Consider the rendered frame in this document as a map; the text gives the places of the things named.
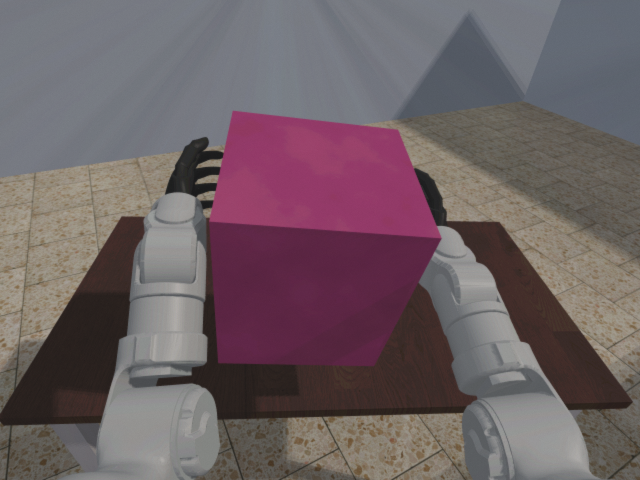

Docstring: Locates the robot right upper arm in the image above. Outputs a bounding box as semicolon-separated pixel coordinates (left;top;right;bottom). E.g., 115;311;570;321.
462;391;612;480

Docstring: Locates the robot left upper arm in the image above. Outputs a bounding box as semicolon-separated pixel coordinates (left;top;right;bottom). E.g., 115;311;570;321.
58;383;220;480

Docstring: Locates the robot left hand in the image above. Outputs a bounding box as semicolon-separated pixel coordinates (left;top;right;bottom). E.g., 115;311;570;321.
165;137;224;209

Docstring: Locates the robot right hand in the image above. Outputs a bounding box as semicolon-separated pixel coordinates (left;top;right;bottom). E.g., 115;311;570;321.
414;168;448;227

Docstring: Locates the robot left forearm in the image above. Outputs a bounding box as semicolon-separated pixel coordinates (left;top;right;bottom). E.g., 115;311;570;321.
96;192;208;464

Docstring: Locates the carton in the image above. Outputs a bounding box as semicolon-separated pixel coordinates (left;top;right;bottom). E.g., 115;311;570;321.
209;111;442;366

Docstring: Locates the table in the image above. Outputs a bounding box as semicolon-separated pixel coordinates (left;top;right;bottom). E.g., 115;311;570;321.
0;216;633;472

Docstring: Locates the robot right forearm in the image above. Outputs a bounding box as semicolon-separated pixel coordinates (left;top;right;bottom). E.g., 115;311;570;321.
418;226;589;468

